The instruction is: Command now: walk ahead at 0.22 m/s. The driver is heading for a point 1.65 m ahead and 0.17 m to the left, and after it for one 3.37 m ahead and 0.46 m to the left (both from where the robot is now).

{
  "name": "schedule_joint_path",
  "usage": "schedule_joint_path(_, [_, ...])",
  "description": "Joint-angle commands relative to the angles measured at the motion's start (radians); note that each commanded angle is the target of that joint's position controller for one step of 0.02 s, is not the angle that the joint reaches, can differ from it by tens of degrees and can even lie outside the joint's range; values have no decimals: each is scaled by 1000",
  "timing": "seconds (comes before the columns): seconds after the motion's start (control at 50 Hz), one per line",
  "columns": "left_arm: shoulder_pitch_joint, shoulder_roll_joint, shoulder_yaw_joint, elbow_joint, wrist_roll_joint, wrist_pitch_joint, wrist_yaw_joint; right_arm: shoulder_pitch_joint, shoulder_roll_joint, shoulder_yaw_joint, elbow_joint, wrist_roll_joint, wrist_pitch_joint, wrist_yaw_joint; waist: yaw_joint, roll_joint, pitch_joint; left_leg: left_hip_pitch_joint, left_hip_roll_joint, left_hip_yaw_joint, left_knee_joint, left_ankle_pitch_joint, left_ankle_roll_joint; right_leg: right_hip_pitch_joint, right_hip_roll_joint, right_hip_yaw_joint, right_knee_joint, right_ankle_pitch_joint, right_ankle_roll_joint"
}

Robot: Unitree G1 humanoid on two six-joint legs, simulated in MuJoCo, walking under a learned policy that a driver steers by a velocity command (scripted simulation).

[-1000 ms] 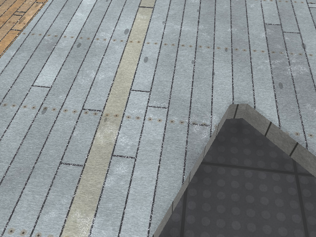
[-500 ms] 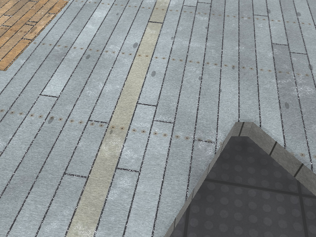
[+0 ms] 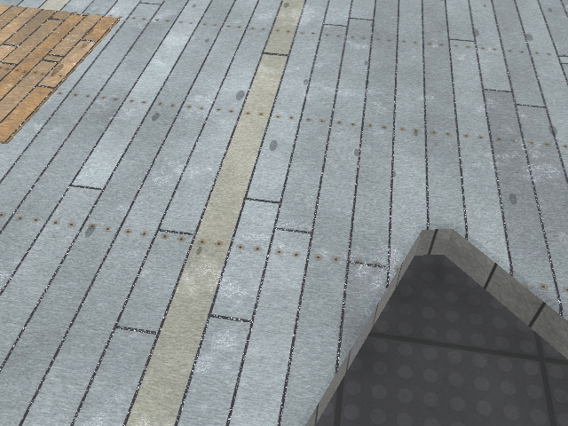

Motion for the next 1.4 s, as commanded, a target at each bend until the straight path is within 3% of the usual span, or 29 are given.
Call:
schedule_joint_path(0.02, [-110,60,15,-97,18,-16,-16,177,-142,-40,12,-1,0,1,-66,136,297,-143,352,-379,-289,-388,171,-313,-27,-34,205,-153,-20])
schedule_joint_path(0.1, [-188,86,38,-177,16,-57,-35,226,-144,-51,15,-15,-33,6,-59,64,288,63,371,-343,-259,7,198,-547,-86,0,366,-154,-18])
schedule_joint_path(0.18, [-237,70,46,-232,2,-64,-52,176,-165,-54,-15,-17,-54,12,-36,83,212,27,311,-192,-175,415,146,-396,-44,-49,263,-69,-22])
schedule_joint_path(0.22, [-154,71,54,-220,-10,-59,-48,113,-179,-54,-35,-12,-63,18,20,112,152,-93,270,-105,-80,667,102,-139,14,-92,179,-4,-47])
schedule_joint_path(0.26, [95,117,85,-135,-14,-62,-34,99,-194,-53,-39,3,-71,27,134,69,6,-190,191,-14,230,865,58,228,80,-126,55,95,-72])
schedule_joint_path(0.28, [220,182,107,-106,3,-68,-25,96,-173,-45,-51,10,-76,35,184,21,-65,-354,140,9,466,647,34,427,-43,21,-21,13,-92])
schedule_joint_path(0.3, [278,293,122,-115,25,-68,-23,152,-33,-16,-90,25,-74,42,137,-207,-169,-539,2,53,860,-95,-7,517,-387,534,-216,-152,-192])
schedule_joint_path(0.32, [225,298,123,-112,-4,-52,-29,115,-107,-41,-100,15,-66,46,127,-156,-157,-587,-1,-74,1054,-104,12,399,-402,739,-347,-334,-256])
schedule_joint_path(0.34, [94,257,108,-140,-6,-50,-29,34,-124,-48,-139,4,-62,50,69,-94,-10,-670,61,-67,1115,-30,28,278,-387,627,-349,-451,-239])
schedule_joint_path(0.38, [10,147,69,-154,4,-74,-42,-22,-109,-52,-157,-10,-70,52,22,17,111,-622,123,-72,1042,71,50,82,-281,386,-347,-112,-164])
schedule_joint_path(0.46, [38,131,48,-127,9,-102,-27,6,-94,-60,-169,-13,-30,68,-45,-25,88,-592,127,-38,961,97,21,19,-224,245,-379,42,-182])
schedule_joint_path(0.56, [217,122,37,-79,13,-104,-23,-239,-71,-60,-270,-10,-13,55,10,-53,111,-1063,120,1,1408,-6,16,200,-273,301,-390,-66,-270])
schedule_joint_path(0.66, [281,123,19,-50,27,-121,-8,-503,-14,-12,-442,-11,-20,42,13,13,161,-1450,124,-16,1613,-127,49,261,-281,263,-350,-8,-216])
schedule_joint_path(0.72, [285,137,16,-33,5,-119,15,-600,-9,20,-543,-19,-22,50,-6,17,147,-1418,154,22,1378,-130,62,246,-239,191,-421,83,-169])
schedule_joint_path(0.78, [253,138,14,-66,-24,-104,17,-589,-6,35,-555,-10,-15,67,2,-2,99,-1027,145,105,989,-4,77,172,-215,62,-501,562,-167])
schedule_joint_path(0.82, [222,177,14,-109,-34,-104,3,-459,-5,28,-487,10,-3,68,-32,-94,-65,-627,-3,238,883,42,98,162,-182,-24,-343,1420,-167])
schedule_joint_path(0.86, [228,267,43,-105,-15,-106,-11,-209,-79,-6,-424,16,-24,57,-161,-236,-165,-421,-54,175,686,-36,144,300,-262,-5,48,1807,-126])
schedule_joint_path(0.88, [193,276,55,-129,-17,-113,-24,-86,-163,-37,-384,-8,-28,51,-225,-260,-249,-244,5,-1,615,-55,194,226,-223,-11,318,1648,-98])
schedule_joint_path(0.9, [193,180,49,-204,-57,-122,-51,26,-302,-84,-323,-25,-31,48,-207,62,-356,21,309,-593,355,76,345,-125,2,4,809,706,-25])
schedule_joint_path(0.92, [153,198,70,-230,-15,-135,-65,-5,-334,-102,-300,-6,-18,47,-154,137,-388,2,367,-970,45,271,337,-232,110,148,1091,49,-30])
schedule_joint_path(0.94, [160,142,62,-279,-6,-130,-72,-148,-313,-103,-297,14,-28,58,-39,74,-265,-126,386,-868,39,75,302,-321,44,215,1147,60,-46])
schedule_joint_path(0.98, [49,101,57,-325,9,-102,-51,-205,-147,-70,-250,-7,-43,64,-2,-78,-3,-404,339,-612,61,-77,192,-418,-38,173,1059,59,-75])
schedule_joint_path(1.0, [29,98,55,-346,4,-82,-43,-223,-75,-50,-230,-14,-52,62,33,-68,33,-501,280,-471,21,-55,146,-380,-64,190,972,69,-75])
schedule_joint_path(1.02, [59,89,50,-353,-6,-63,-37,-223,-65,-46,-223,-18,-66,61,54,-5,39,-530,279,-390,-6,19,131,-358,-63,194,919,53,-68])
schedule_joint_path(1.1, [-59,137,59,-420,10,-48,-34,-156,-159,-72,-183,-1,-118,58,62,68,64,-426,208,-181,-145,309,147,-437,-59,145,700,137,-36])
schedule_joint_path(1.22, [-267,122,40,-500,9,-58,-65,-19,-166,-66,-209,8,-104,46,-16,31,30,-93,122,-73,-287,385,160,-519,-60,-40,381,230,-13])
schedule_joint_path(1.3, [-357,127,35,-536,11,-71,-79,1,-236,-75,-230,12,-115,32,-38,38,38,54,202,-43,-315,619,119,-386,-47,-34,89,385,-35])
schedule_joint_path(1.36, [-306,172,51,-527,19,-74,-60,-1,-269,-79,-241,2,-108,28,-12,100,24,156,232,-51,-166,1009,101,-268,16,-55,0,254,-65])
schedule_joint_path(1.4, [-83,206,69,-448,21,-95,-37,-22,-286,-82,-252,-9,-91,23,73,112,-73,185,198,-57,136,1165,63,-77,52,-39,-99,249,-87])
